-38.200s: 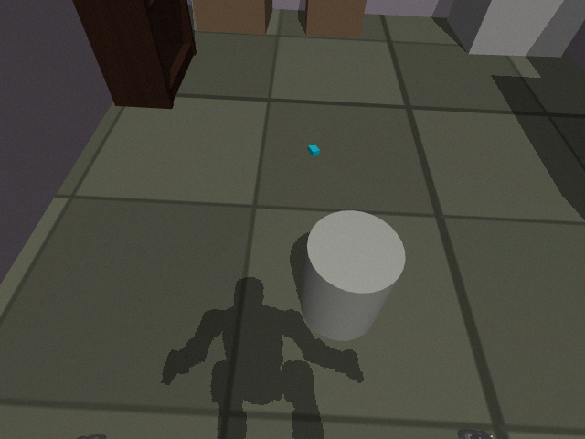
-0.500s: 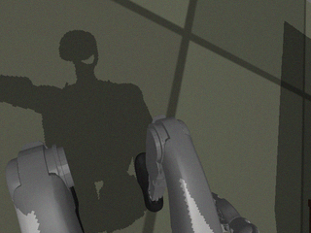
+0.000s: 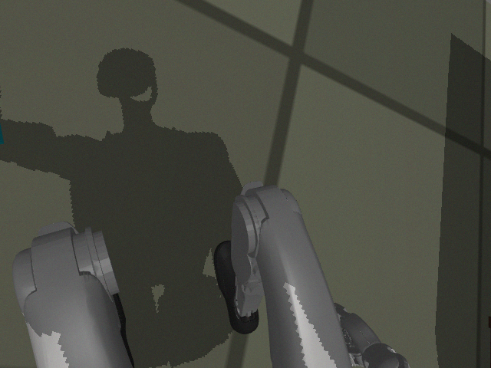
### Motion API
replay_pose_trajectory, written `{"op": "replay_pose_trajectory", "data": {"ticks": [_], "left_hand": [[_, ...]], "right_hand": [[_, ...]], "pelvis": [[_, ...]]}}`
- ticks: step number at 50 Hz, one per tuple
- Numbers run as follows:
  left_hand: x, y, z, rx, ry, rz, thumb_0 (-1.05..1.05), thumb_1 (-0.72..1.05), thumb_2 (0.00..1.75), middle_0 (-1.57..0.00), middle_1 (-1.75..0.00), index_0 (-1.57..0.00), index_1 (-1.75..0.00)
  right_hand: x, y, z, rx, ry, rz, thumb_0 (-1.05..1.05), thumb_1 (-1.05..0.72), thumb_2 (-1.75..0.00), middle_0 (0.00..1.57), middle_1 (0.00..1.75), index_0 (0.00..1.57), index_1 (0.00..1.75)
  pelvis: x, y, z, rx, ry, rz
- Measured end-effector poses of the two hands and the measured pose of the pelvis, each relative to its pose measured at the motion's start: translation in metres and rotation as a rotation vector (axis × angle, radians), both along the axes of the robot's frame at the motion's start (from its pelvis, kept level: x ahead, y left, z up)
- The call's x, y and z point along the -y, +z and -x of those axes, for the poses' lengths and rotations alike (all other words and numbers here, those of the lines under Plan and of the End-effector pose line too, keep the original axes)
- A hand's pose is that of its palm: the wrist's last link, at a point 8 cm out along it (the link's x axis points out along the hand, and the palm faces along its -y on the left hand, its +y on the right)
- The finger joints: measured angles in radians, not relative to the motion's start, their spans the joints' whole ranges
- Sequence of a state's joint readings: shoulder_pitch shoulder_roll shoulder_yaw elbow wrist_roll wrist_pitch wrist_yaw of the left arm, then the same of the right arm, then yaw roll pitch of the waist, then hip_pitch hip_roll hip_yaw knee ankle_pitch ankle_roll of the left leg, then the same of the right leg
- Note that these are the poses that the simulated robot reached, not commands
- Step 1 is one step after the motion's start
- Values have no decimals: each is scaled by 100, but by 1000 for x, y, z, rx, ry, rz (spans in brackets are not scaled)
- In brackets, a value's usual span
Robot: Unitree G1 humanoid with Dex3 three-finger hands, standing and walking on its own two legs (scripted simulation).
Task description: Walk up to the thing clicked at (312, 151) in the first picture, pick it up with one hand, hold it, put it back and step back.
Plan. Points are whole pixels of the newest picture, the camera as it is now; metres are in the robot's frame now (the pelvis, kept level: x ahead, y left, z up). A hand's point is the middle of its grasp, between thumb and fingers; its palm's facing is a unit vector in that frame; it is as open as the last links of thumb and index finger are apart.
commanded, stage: rise first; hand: left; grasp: from above
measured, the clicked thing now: out of the picture +0.50 +0.32 -0.30
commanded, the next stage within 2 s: none
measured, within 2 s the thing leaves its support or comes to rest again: neither
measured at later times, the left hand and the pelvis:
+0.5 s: hand out of the picture +0.45 +0.35 -0.17, palm faces -0.46 -0.07 -0.89, open 14.3 cm; pelvis +0.00 +0.00 +0.00, yaw +0 degrees
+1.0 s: hand out of the picture +0.45 +0.35 -0.17, palm faces -0.47 -0.07 -0.88, open 14.1 cm; pelvis +0.00 +0.00 +0.00, yaw +0 degrees
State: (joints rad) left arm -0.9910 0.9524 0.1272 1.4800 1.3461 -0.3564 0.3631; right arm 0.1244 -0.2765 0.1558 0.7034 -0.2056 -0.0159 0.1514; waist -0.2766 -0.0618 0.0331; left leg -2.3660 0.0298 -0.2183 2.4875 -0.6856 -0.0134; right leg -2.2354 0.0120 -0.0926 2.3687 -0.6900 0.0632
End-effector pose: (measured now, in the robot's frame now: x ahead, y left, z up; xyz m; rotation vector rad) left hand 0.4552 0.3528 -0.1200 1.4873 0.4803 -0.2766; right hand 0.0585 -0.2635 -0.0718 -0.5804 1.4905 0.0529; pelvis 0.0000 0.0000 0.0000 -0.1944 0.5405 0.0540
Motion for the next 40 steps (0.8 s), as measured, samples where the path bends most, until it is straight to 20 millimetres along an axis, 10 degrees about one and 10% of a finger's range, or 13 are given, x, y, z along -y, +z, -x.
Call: {"op": "replay_pose_trajectory", "data": {"ticks": [40], "left_hand": [[-1, 12, -2, 5, -2, -11, 0, -54, 104, -10, -94, -8, -96]], "right_hand": [[0, 1, 2, 17, -8, -1, 0, -90, -89, 20, 30, 20, 30]], "pelvis": [[1, 2, 2, -4, 5, -5]]}}
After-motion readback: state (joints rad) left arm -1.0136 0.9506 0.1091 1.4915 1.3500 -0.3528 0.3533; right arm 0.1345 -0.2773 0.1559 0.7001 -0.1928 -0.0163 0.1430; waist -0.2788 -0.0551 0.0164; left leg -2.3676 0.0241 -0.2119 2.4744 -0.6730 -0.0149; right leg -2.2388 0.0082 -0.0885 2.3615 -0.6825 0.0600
